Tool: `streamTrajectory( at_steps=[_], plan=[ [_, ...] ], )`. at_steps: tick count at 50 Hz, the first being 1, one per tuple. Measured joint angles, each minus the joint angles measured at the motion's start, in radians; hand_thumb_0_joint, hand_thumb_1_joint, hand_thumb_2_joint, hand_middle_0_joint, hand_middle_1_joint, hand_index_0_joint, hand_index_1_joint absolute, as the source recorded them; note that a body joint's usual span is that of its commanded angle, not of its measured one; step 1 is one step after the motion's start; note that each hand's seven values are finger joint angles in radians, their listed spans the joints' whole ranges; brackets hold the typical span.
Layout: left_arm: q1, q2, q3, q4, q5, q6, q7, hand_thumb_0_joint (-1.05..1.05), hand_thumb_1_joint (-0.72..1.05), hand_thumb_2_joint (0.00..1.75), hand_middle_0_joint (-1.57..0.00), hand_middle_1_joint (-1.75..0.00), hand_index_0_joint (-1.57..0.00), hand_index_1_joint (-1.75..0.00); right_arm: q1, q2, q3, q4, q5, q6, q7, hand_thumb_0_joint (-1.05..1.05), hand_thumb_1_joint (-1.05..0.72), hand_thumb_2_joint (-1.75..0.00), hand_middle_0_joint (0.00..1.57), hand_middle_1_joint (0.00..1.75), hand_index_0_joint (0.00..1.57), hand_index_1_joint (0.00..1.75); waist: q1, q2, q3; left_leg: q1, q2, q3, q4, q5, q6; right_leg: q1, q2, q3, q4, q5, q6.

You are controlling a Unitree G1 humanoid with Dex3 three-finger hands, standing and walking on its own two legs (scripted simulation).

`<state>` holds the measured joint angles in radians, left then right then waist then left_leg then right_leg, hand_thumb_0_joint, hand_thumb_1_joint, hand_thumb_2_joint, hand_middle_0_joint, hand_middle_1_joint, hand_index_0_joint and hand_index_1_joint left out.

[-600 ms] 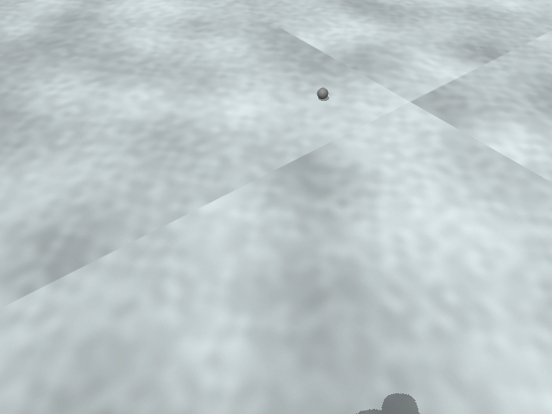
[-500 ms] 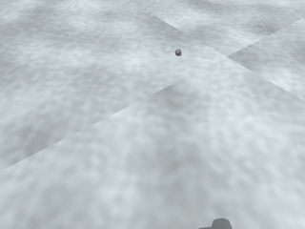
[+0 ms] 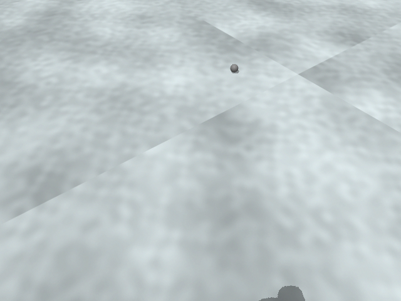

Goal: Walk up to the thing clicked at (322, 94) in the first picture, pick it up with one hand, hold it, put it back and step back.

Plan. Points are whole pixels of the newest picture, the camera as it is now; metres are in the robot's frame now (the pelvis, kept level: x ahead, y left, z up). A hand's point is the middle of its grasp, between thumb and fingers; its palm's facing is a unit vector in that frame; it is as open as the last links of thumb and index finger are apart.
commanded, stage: stand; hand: left
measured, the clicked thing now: (234, 68) +2.09 -0.30 -0.75
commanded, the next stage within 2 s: walk up in 0.52 s
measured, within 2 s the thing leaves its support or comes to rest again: neither
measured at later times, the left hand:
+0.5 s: hand out of the picture +0.08 +0.25 -0.16, palm faces -0.03 -0.94 -0.33, open 7.3 cm
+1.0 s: hand (132, 252) +0.26 +0.17 -0.13, palm faces -0.12 -0.90 -0.41, open 7.3 cm
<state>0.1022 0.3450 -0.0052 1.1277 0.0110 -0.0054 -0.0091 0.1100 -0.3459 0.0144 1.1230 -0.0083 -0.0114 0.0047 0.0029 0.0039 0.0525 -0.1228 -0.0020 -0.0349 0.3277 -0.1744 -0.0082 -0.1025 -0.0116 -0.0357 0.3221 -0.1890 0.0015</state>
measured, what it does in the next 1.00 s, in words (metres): walks ahead: right foot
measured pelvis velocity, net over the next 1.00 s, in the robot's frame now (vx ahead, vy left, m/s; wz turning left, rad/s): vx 0.14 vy -0.11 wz -0.16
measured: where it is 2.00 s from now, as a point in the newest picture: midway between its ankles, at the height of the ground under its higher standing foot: (241, 202)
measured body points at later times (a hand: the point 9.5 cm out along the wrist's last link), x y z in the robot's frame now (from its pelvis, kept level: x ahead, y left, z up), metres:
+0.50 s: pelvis +0.01 +0.00 +0.00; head +0.02 +0.00 +0.45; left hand +0.08 +0.30 -0.13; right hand +0.08 -0.30 -0.13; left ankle +0.00 +0.12 -0.75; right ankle -0.01 -0.12 -0.75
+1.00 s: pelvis +0.14 -0.11 -0.02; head +0.14 -0.14 +0.43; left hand +0.26 +0.22 -0.10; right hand +0.17 -0.46 -0.14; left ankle +0.11 +0.04 -0.68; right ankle +0.16 -0.23 -0.75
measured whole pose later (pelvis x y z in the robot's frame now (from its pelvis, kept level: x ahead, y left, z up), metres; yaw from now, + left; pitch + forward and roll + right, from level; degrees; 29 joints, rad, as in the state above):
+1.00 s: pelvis +0.14 -0.11 -0.02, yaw -9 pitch -2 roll +0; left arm 0.24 0.41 0.07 0.95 0.01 -0.06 -0.09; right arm 0.21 -0.48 -0.08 1.02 -0.02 -0.03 0.07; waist 0.03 0.08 0.02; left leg -0.37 0.08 0.01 1.10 -0.37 0.02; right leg -0.27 -0.03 -0.07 0.57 -0.26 -0.01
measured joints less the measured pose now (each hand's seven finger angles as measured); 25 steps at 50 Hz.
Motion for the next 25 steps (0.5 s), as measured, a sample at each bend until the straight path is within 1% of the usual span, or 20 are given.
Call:
streamTrajectory(
  at_steps=[25],
  plan=[
    [0.008, 0.001, 0.002, -0.001, -0.001, 0.0, 0.002, 0.0, 0.91, 0.9, -0.2, -0.3, -0.21, -0.3, 0.0, -0.003, 0.0, -0.003, 0.001, 0.0, -0.002, 0.01, -0.9, -0.9, 0.2, 0.3, 0.2, 0.3, 0.0, -0.001, 0.003, 0.011, -0.001, 0.005, -0.005, -0.01, 0.004, 0.012, -0.002, 0.005, -0.012, -0.006, 0.004]
  ],
)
